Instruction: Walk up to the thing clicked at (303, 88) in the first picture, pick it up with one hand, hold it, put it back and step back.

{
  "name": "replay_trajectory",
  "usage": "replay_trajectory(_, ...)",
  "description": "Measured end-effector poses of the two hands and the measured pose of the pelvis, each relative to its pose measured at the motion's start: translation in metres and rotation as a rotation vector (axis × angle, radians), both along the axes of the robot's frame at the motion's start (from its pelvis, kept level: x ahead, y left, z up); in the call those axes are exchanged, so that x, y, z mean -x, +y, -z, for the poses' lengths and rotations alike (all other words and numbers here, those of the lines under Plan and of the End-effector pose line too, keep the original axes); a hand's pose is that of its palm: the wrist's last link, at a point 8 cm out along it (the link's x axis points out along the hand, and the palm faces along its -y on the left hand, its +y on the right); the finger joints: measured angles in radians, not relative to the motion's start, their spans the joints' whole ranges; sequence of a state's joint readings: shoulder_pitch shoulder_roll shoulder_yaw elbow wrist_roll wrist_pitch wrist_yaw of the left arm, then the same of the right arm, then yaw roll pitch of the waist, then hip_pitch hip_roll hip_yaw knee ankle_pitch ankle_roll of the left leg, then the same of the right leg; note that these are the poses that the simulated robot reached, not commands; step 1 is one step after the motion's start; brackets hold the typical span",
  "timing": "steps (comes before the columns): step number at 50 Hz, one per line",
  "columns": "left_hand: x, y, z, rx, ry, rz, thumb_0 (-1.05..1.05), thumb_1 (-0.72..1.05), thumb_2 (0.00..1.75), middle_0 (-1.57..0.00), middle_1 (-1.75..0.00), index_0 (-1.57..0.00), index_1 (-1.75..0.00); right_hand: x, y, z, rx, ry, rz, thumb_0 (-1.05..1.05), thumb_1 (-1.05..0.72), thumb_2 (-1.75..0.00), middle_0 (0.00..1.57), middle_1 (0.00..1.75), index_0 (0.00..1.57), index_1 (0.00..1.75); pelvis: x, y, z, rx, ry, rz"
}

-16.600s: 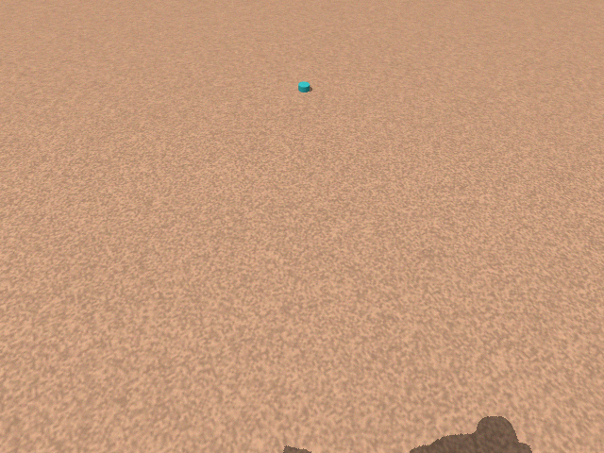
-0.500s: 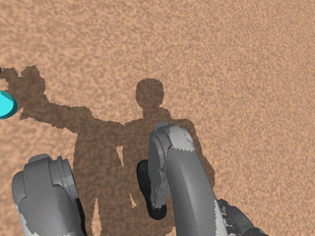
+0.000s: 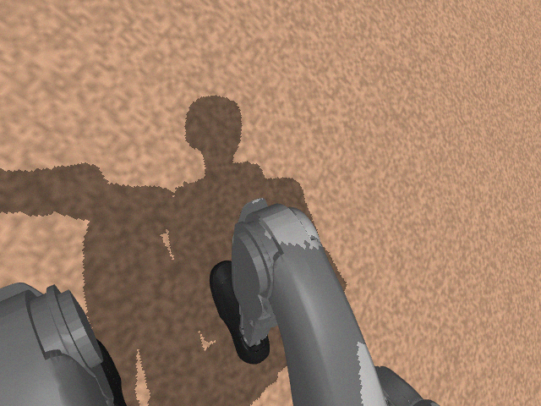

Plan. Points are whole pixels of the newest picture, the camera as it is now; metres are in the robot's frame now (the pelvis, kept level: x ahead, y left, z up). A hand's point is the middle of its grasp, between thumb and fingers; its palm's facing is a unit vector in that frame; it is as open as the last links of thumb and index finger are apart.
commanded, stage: rest palm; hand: left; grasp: from above
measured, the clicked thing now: out of the picture +0.46 +0.31 -0.28
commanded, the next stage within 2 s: close in 0.84 s
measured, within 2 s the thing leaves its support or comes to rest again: neither
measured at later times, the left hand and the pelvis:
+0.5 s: hand out of the picture +0.44 +0.30 -0.25, palm faces -0.43 -0.13 -0.89, open 14.2 cm; pelvis -0.01 +0.01 +0.00, yaw -1 degrees
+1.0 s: hand out of the picture +0.44 +0.30 -0.26, palm faces -0.45 -0.15 -0.88, open 14.1 cm; pelvis -0.01 +0.01 +0.00, yaw -2 degrees
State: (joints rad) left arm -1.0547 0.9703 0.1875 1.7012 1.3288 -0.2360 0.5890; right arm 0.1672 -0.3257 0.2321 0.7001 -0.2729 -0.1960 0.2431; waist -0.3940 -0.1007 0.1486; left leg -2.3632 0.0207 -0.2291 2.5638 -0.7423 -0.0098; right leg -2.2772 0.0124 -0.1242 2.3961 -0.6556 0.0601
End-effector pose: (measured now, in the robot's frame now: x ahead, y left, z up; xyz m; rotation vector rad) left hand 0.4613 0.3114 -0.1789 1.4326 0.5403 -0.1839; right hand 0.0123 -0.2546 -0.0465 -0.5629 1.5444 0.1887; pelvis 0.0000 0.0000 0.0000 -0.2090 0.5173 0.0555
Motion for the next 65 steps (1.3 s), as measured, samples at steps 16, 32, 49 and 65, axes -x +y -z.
replay_trajectory(16,0.014,0.003,0.006,0.013,0.01,0.014,0.0,-0.54,1.04,-0.09,-0.99,-0.06,-1.02,-0.022,0.002,-0.001,-0.014,-0.057,-0.096,0.0,-0.91,-0.9,0.2,0.3,0.2,0.3,0.004,0.003,0.002,0.021,-0.039,0.005)
replay_trajectory(32,0.01,-0.01,0.016,-0.009,-0.02,0.037,0.0,-0.54,1.06,-0.09,-1.02,-0.06,-1.04,-0.025,0.008,-0.008,-0.039,-0.07,-0.142,0.0,-0.91,-0.91,0.2,0.3,0.2,0.3,0.007,0.007,0.001,0.039,-0.053,0.012)
replay_trajectory(49,0.012,-0.01,0.025,0.005,0.015,0.004,0.0,-0.55,1.06,-0.09,-1.03,-0.06,-1.06,-0.011,0.011,-0.012,-0.069,-0.032,-0.135,0.0,-0.91,-0.91,0.2,0.3,0.2,0.3,0.008,0.005,-0.001,0.043,-0.066,0.017)
replay_trajectory(65,0.007,-0.008,0.015,-0.009,-0.018,0.004,0.0,-0.45,1.02,-0.14,-1.03,-0.12,-1.05,-0.015,0.009,-0.021,-0.041,-0.07,-0.155,0.0,-0.91,-0.9,0.2,0.3,0.2,0.3,0.013,0.007,-0.005,0.052,-0.074,0.02)
